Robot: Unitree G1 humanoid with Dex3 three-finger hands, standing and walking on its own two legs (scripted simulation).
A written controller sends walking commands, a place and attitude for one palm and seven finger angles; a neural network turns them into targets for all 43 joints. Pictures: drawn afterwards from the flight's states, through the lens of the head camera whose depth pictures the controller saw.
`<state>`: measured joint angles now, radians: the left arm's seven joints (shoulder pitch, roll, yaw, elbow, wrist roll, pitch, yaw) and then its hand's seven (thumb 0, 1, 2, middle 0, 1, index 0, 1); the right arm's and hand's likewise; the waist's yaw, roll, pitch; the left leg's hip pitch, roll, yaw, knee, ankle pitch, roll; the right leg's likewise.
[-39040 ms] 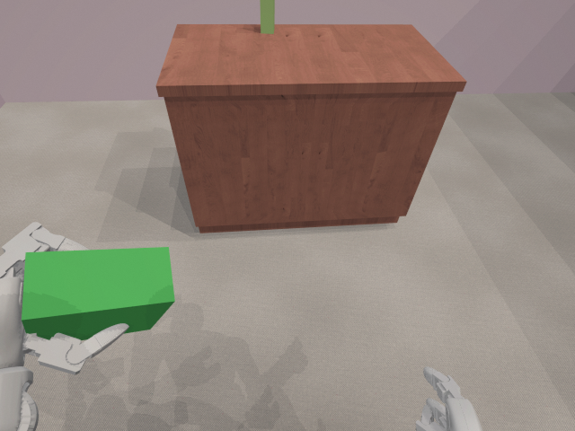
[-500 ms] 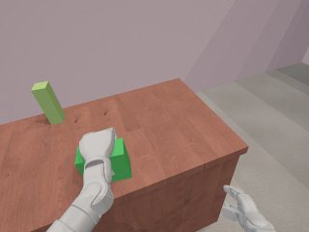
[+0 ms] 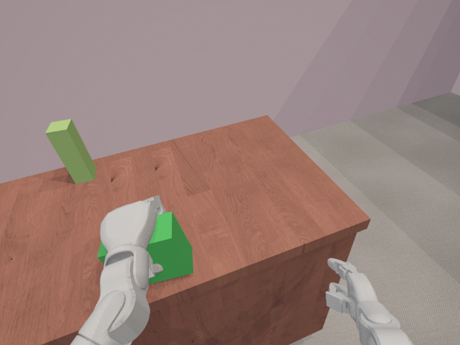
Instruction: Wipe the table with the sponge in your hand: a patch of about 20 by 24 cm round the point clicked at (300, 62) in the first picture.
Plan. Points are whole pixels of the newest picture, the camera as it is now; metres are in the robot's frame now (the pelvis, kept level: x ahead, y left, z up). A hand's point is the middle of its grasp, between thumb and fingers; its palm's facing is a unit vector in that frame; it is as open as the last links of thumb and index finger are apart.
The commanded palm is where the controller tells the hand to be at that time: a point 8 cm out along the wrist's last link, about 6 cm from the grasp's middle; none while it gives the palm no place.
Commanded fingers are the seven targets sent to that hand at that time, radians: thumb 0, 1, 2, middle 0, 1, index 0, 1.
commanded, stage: slide back across to the middle lane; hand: left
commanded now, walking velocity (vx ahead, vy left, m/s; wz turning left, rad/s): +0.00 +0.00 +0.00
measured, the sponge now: (154, 257) +0.27 +0.19 +0.02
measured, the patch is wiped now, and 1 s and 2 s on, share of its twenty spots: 1.00 1.00 1.00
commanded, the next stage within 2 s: wipe forward along the middle lane in 0.28 s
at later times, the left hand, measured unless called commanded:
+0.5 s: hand (120, 253) +0.24 +0.23 +0.08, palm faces +0.09 -0.20 -0.98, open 10.1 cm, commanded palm +0.21 +0.23 +0.12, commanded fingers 0.00 0.10 1.30 -1.20 -1.60 -1.20 -1.60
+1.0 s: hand (123, 233) +0.28 +0.24 +0.07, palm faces -0.02 -0.07 -1.00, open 10.1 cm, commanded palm +0.26 +0.26 +0.11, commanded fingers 0.00 0.10 1.30 -1.20 -1.60 -1.20 -1.60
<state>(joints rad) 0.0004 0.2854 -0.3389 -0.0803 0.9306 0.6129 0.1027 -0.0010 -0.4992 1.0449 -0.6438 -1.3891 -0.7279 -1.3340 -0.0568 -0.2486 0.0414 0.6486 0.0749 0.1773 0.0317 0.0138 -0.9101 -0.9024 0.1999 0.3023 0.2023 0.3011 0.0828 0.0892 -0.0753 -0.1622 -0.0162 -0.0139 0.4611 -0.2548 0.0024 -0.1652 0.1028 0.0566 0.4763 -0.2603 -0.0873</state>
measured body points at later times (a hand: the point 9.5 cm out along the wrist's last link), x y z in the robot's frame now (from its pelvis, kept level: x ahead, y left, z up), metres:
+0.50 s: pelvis -0.01 +0.00 +0.00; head -0.05 -0.04 +0.45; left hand +0.23 +0.23 +0.13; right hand +0.24 -0.21 -0.07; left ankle +0.00 +0.12 -0.74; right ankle -0.01 -0.07 -0.74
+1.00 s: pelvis -0.02 -0.01 +0.00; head -0.05 -0.05 +0.45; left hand +0.28 +0.24 +0.13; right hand +0.21 -0.22 -0.09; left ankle +0.00 +0.12 -0.74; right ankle -0.01 -0.07 -0.74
